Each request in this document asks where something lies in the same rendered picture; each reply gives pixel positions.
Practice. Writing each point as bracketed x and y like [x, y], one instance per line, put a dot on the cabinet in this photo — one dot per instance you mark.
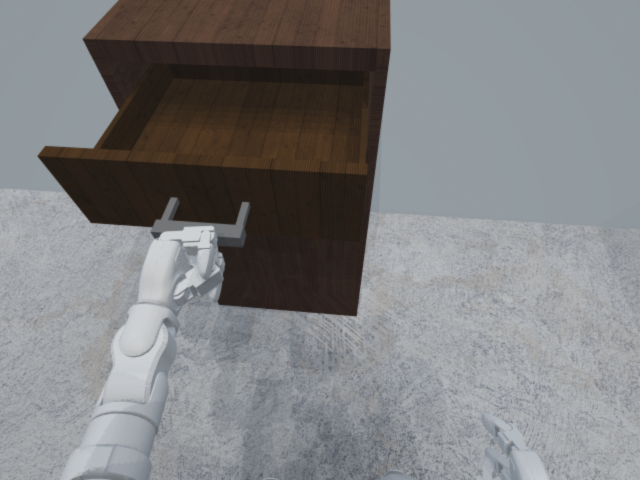
[269, 272]

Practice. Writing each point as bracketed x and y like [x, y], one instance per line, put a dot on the right robot hand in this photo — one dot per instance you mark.
[523, 464]

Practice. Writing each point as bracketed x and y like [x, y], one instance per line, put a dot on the right robot shin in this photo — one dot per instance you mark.
[393, 472]

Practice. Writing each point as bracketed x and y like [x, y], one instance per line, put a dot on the drawer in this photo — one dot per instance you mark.
[291, 142]

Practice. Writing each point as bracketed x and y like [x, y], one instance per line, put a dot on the left robot hand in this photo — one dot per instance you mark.
[166, 265]

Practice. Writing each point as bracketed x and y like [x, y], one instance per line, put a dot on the left robot forearm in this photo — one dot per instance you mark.
[121, 431]

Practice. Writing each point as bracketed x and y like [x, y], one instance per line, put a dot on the handle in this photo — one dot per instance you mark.
[227, 234]

